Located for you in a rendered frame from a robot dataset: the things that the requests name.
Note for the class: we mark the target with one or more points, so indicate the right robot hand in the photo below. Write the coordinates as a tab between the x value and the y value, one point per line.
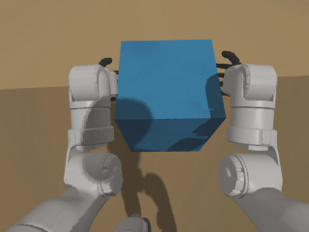
235	61

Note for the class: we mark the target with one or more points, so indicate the left robot hand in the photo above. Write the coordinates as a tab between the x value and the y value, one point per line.
107	61

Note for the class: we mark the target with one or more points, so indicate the carton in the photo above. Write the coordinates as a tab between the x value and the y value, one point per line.
169	95

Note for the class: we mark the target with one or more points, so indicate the robot left forearm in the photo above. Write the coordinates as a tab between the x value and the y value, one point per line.
91	88

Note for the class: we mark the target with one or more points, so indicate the left robot shin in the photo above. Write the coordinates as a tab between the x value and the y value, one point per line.
135	216

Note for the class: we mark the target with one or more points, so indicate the robot right forearm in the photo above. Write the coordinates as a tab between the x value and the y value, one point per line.
252	89

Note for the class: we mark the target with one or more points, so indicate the left robot thigh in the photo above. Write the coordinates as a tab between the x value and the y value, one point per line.
132	224

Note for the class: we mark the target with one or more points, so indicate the robot right upper arm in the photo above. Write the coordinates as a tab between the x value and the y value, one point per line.
254	181

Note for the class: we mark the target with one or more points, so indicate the robot left upper arm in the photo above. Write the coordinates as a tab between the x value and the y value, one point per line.
90	179

